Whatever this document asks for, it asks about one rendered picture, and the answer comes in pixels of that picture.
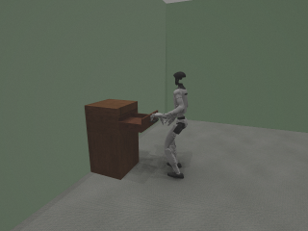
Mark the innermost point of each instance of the robot right foot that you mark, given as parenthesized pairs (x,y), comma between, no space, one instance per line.
(178,164)

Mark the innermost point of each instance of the robot left foot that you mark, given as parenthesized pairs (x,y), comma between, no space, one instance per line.
(174,175)

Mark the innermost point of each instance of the cabinet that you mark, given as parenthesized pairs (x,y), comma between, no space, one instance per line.
(113,152)

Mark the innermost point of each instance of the robot foot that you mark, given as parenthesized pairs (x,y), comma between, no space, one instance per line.
(178,164)
(174,175)

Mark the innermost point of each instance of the left robot upper arm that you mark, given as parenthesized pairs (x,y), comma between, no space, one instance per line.
(179,99)

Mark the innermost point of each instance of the left robot forearm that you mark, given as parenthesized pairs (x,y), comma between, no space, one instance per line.
(175,112)

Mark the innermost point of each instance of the drawer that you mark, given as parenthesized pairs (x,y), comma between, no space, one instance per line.
(135,122)

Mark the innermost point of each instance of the robot left hand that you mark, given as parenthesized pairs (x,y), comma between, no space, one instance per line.
(157,115)

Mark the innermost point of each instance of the handle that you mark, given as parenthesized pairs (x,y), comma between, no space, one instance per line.
(155,120)

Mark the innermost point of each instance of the robot right hand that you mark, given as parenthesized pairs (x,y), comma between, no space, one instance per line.
(170,120)

